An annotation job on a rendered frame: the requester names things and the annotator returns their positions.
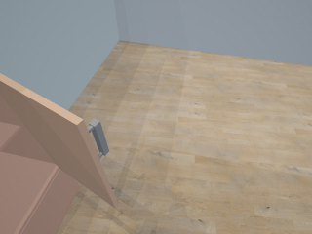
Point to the handle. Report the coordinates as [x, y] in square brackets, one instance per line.
[96, 128]

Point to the cupboard door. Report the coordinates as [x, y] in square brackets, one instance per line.
[62, 134]

